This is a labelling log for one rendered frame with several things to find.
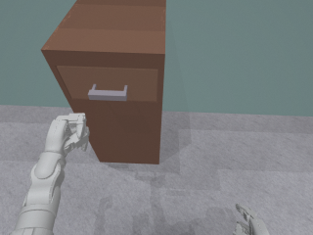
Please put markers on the drawer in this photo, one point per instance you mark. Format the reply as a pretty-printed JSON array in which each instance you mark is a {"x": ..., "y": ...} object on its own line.
[{"x": 141, "y": 83}]

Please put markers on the handle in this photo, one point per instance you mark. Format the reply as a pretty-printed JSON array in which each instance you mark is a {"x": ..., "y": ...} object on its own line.
[{"x": 107, "y": 95}]

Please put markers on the left robot forearm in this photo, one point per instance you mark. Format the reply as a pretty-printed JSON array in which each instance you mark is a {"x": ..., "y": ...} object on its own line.
[{"x": 41, "y": 202}]

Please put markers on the left robot hand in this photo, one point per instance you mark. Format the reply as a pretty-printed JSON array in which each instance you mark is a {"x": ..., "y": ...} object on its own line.
[{"x": 59, "y": 132}]

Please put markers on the cabinet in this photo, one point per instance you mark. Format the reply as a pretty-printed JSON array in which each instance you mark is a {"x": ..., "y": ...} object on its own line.
[{"x": 125, "y": 34}]

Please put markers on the right robot hand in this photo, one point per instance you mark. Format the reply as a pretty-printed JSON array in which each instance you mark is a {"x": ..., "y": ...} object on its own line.
[{"x": 255, "y": 225}]

